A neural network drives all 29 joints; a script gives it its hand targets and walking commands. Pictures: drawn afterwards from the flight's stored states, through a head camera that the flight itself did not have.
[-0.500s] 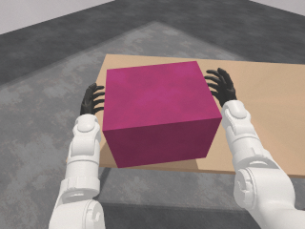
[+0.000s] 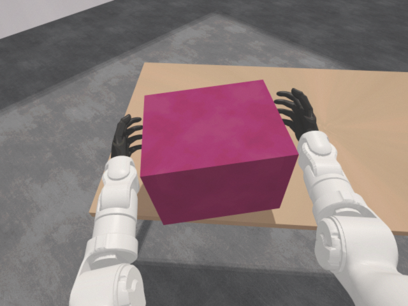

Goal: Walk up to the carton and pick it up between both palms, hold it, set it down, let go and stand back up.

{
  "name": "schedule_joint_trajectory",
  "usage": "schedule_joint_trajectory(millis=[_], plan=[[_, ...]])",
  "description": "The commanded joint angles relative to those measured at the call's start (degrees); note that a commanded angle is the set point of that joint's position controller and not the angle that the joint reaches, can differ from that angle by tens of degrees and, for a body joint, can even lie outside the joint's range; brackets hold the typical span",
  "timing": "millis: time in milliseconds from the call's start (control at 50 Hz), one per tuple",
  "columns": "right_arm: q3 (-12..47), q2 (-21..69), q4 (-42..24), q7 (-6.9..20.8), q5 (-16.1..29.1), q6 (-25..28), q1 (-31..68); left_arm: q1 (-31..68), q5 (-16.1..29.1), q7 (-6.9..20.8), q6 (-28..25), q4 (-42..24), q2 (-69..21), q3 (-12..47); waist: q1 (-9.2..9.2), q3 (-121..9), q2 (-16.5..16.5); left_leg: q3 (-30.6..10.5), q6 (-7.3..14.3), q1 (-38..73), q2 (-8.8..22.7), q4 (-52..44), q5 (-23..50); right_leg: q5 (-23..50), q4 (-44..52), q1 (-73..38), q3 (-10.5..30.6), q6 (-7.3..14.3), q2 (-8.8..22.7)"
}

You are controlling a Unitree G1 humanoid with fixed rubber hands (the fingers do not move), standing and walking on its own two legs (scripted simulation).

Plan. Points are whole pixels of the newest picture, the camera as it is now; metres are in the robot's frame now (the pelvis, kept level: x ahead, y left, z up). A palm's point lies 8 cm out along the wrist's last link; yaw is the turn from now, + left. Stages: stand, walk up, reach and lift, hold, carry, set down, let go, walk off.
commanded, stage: set down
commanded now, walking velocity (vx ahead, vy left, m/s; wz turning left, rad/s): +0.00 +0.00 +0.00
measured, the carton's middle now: (213, 152) +0.43 +0.05 +0.02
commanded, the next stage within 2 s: none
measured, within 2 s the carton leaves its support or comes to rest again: rests again in 0.60 s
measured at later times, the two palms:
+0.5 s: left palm (124, 154) +0.35 +0.22 +0.08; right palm (304, 132) +0.44 -0.13 +0.10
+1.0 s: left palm (127, 153) +0.36 +0.22 +0.07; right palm (305, 136) +0.44 -0.14 +0.09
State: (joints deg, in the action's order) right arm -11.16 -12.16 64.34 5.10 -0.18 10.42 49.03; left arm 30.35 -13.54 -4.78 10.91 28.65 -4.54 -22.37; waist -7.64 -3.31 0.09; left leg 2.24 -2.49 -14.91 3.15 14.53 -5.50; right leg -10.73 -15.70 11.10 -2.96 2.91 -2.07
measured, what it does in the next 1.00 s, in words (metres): stands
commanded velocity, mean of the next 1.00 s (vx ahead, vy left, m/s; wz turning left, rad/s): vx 0.00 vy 0.00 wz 0.00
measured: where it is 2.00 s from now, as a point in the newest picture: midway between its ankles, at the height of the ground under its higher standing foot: outside the picture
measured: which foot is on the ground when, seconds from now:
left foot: down 0.00-1.00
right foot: down 0.00-1.00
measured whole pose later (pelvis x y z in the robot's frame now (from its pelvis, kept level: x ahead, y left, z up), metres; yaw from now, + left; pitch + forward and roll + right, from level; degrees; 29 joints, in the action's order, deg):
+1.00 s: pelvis +0.00 +0.01 +0.00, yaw -2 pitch +9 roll +0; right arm -16.5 -12.4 67.2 6.4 -4.4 14.4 48.6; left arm 33.0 -15.4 -4.4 0.1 34.9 -6.1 -26.1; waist -9.0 -4.5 1.0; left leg 4.8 -1.8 -18.8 3.5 15.1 -5.4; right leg -10.0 -16.4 15.8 -1.4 2.4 -2.0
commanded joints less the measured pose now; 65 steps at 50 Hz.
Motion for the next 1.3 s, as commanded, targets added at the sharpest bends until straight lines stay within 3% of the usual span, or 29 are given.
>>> schedule_joint_trajectory(millis=[0,80,120,140,240,280,440,460,540,640,700,760,820,880,980,1040,1160,1260,1280], plan=[[9.2,24.5,-4.6,5.8,-3.1,0.6,26.0,33.7,1.2,5.5,-5.1,-5.0,-18.9,15.2,-0.98,-24.7,5.2,3.5,2.7,6.8,-2.4,1.1,15.1,29.3,-2.3,-12.1,0.5,-6.3,2.7],[9.1,25.0,-4.9,5.9,-3.7,1.3,26.9,32.3,0.8,5.5,-5.8,-3.3,-19.5,14.2,-1.84,-25.6,5.8,3.9,2.8,7.2,-2.2,1.5,17.1,30.7,-2.6,-11.3,0.1,-6.4,2.2],[9.2,24.4,-4.9,6.0,-3.4,1.7,26.2,31.4,0.8,5.2,-6.0,-3.7,-19.8,14.5,-2.16,-26.0,4.6,4.1,2.4,8.8,-2.1,2.1,18.9,29.1,-2.1,-9.7,-0.2,-5.7,1.8],[8.9,23.9,-3.2,6.3,-3.1,1.4,25.4,31.3,0.4,4.9,-6.0,-4.0,-19.9,14.9,-2.03,-24.5,3.3,4.0,2.1,9.8,-1.9,2.1,19.3,26.7,-1.6,-8.1,-0.3,-5.1,1.5],[6.8,23.5,-2.7,6.6,-4.7,1.2,23.7,30.3,0.1,4.8,-6.3,-3.2,-20.1,14.7,-1.35,-24.1,4.5,4.0,2.4,10.6,-1.8,1.9,17.2,19.5,0.3,-5.9,-0.1,-4.5,1.2],[6.2,23.6,-2.1,6.8,-5.2,1.3,23.6,30.8,0.0,4.7,-6.8,-2.8,-20.2,15.6,-1.31,-24.1,2.8,4.3,2.0,11.1,-1.9,2.2,17.4,17.5,0.5,-4.6,-0.4,-4.0,1.2],[5.8,23.9,-1.1,7.6,-6.2,2.0,25.2,30.0,-1.1,4.5,-8.3,1.4,-19.4,13.0,-3.14,-22.9,3.7,4.7,3.0,7.8,-1.7,2.3,16.4,17.7,-0.3,-4.9,0.3,-4.1,1.8],[5.5,23.8,-0.6,7.5,-6.5,1.7,24.8,29.4,-1.3,4.6,-8.2,2.3,-19.2,12.6,-2.58,-21.7,5.0,4.6,3.3,7.6,-1.7,2.0,15.4,16.7,0.1,-5.0,0.3,-4.1,1.6],[6.2,23.9,-0.5,7.4,-6.3,2.1,24.4,28.0,-1.2,4.7,-8.4,2.5,-20.2,12.6,-3.11,-21.8,5.3,4.7,3.2,8.7,-1.6,2.9,18.3,18.8,0.0,-4.1,0.1,-4.0,1.3],[5.8,24.1,0.4,7.2,-7.2,2.5,24.1,27.8,-1.1,5.1,-9.3,4.5,-19.5,12.0,-2.33,-20.2,5.6,4.8,3.7,5.7,-1.8,2.2,14.9,18.5,0.0,-4.3,0.8,-4.4,2.1],[6.1,25.6,0.2,7.0,-7.7,3.1,23.9,28.6,-1.4,5.5,-10.4,4.6,-19.5,11.0,-3.03,-22.6,5.8,5.2,3.9,3.6,-2.1,1.5,13.3,21.0,-1.0,-6.8,1.2,-5.1,2.7],[5.6,25.2,1.6,7.4,-7.7,2.6,22.5,27.4,-2.3,5.3,-10.6,5.7,-19.3,10.4,-3.23,-21.1,4.3,5.2,3.6,3.9,-2.1,1.4,13.0,17.5,-0.5,-6.0,1.2,-4.4,2.5],[5.2,24.8,2.0,7.6,-7.7,2.1,22.4,26.1,-2.4,5.4,-10.0,6.3,-19.4,10.2,-2.86,-19.1,5.7,4.9,4.1,4.4,-1.9,1.5,13.4,14.2,0.4,-4.3,0.9,-4.0,1.9],[5.9,24.9,0.4,7.7,-7.5,2.7,23.0,25.4,-1.9,5.4,-10.2,6.4,-19.6,10.7,-3.39,-20.5,5.5,4.9,4.0,4.3,-2.0,2.1,14.4,16.3,-0.3,-3.6,0.8,-4.2,1.9],[5.6,25.0,1.1,8.2,-7.8,3.2,21.6,24.6,-2.8,4.9,-11.0,6.6,-19.8,10.4,-4.19,-20.9,3.9,4.9,3.7,5.3,-1.8,2.4,15.9,12.7,0.5,-2.4,0.7,-3.1,1.5],[5.0,24.7,0.7,8.0,-8.5,3.5,22.1,24.5,-2.4,5.2,-11.2,7.6,-20.0,10.9,-3.05,-21.1,4.9,4.9,3.8,4.9,-1.8,3.1,16.1,14.2,0.3,-1.6,0.7,-3.3,1.6],[6.2,24.9,1.2,7.5,-8.0,4.4,20.8,22.6,-2.1,6.0,-11.9,7.9,-20.0,10.7,-2.93,-21.9,5.2,4.6,3.8,3.1,-2.2,3.4,17.6,20.9,-0.9,-4.4,1.2,-3.9,2.0],[5.5,24.7,3.4,7.7,-8.5,4.3,19.4,21.5,-3.1,5.9,-12.7,8.9,-20.0,10.0,-2.99,-19.1,4.0,4.6,3.7,2.8,-2.1,3.0,16.9,18.9,-1.1,-3.6,0.9,-3.7,1.7],[5.1,24.4,4.0,7.7,-8.6,3.9,19.9,21.7,-3.2,6.1,-12.5,10.2,-19.4,9.0,-2.88,-17.5,5.0,4.6,4.0,2.1,-2.0,2.5,15.0,17.3,-0.5,-2.9,1.1,-3.8,2.0]])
